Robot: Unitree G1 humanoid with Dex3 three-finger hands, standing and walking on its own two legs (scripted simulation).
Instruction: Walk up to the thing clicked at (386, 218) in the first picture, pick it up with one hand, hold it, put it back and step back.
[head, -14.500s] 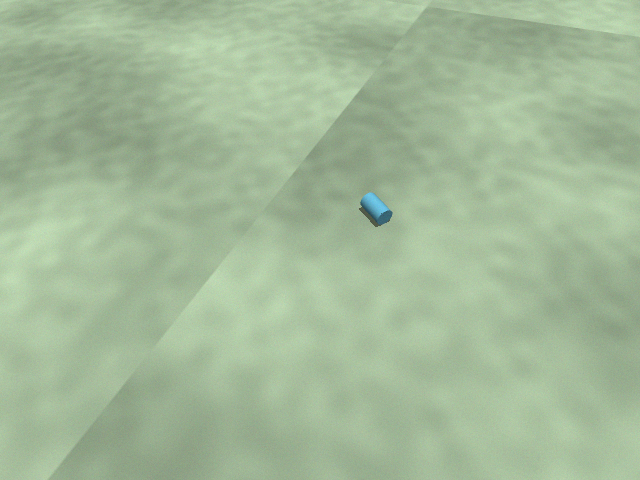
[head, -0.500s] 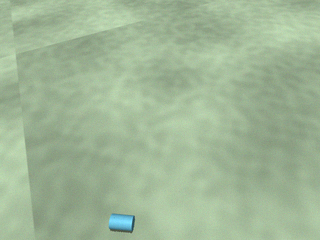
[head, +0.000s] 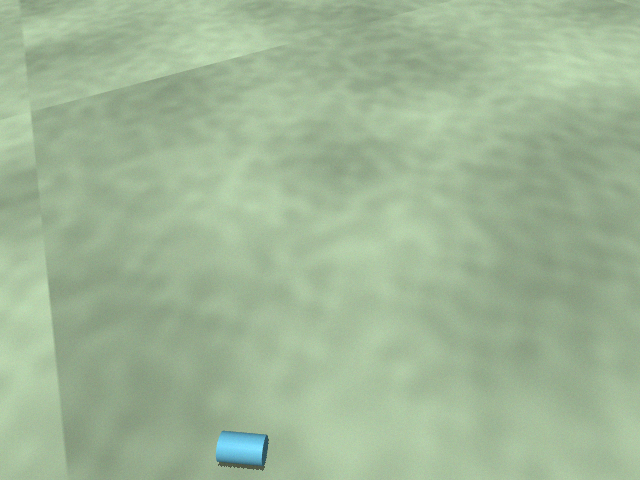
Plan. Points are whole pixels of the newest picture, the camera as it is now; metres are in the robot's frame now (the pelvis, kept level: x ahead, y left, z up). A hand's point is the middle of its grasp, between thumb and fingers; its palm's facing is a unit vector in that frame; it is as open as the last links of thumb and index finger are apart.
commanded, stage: stand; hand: left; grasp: from above
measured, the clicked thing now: (242, 448) +0.34 +0.28 -0.75
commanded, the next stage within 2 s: rise first in 0.38 s
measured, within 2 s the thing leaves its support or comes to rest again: neither
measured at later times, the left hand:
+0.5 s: hand out of the picture +0.07 +0.25 -0.16, palm faces -0.03 -0.94 -0.35, open 7.4 cm
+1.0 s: hand out of the picture +0.12 +0.27 -0.22, palm faces -0.13 -0.89 -0.43, open 13.1 cm
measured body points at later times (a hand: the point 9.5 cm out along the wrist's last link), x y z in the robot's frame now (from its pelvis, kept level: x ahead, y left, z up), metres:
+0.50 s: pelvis +0.00 +0.00 +0.00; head +0.01 +0.00 +0.45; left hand +0.07 +0.30 -0.13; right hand +0.07 -0.30 -0.14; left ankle -0.01 +0.13 -0.75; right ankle -0.02 -0.10 -0.75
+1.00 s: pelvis -0.02 +0.02 -0.07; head +0.06 +0.02 +0.37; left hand +0.12 +0.31 -0.19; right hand +0.11 -0.25 -0.18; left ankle -0.01 +0.13 -0.75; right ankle -0.02 -0.10 -0.75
